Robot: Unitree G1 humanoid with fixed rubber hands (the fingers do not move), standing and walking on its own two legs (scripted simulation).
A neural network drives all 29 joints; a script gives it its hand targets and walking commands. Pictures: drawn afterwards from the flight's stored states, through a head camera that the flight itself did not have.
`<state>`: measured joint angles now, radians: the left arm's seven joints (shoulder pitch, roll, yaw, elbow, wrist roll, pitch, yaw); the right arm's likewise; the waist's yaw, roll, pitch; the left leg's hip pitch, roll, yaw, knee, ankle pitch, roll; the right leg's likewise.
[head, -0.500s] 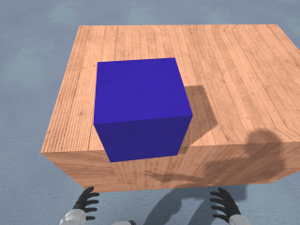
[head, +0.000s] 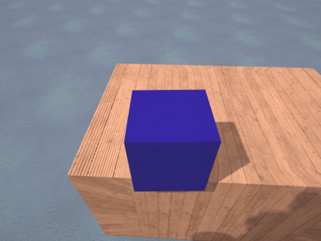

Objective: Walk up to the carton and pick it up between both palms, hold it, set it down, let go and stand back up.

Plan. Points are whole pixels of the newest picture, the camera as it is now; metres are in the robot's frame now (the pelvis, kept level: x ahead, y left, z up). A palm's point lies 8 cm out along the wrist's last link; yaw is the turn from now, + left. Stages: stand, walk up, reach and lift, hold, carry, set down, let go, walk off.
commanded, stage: stand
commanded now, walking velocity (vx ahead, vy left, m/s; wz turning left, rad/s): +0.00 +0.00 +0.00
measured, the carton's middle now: (169, 141) +0.39 +0.00 +0.01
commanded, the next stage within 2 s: none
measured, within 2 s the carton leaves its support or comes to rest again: neither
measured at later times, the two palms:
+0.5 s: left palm out of the picture -0.07 +0.18 -0.16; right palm out of the picture -0.05 -0.19 -0.15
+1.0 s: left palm out of the picture -0.07 +0.16 -0.15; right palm out of the picture -0.03 -0.20 -0.15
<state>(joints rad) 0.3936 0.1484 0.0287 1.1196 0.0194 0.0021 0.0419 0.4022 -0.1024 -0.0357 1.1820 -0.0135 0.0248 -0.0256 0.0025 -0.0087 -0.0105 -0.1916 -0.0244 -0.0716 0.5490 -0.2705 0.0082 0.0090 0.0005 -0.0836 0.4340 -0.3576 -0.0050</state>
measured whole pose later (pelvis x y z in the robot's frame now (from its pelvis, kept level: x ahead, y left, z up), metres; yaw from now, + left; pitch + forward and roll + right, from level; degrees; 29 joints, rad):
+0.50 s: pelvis -0.01 +0.00 +0.00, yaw +2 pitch -5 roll -1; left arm 0.36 0.06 0.02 1.21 0.02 0.00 0.05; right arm 0.36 -0.06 0.00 1.18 0.00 0.01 -0.05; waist 0.01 -0.01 0.03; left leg -0.20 -0.05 -0.10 0.54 -0.24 0.01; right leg 0.00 -0.02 -0.11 0.45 -0.36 0.00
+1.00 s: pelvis +0.00 -0.02 +0.00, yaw +4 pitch -4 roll +0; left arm 0.33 0.07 0.02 1.21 0.02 0.00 0.05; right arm 0.32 -0.06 0.01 1.18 0.00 0.01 -0.05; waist 0.00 0.00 0.08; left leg -0.22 -0.04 -0.14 0.55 -0.25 -0.02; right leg -0.01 0.00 -0.14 0.46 -0.38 -0.03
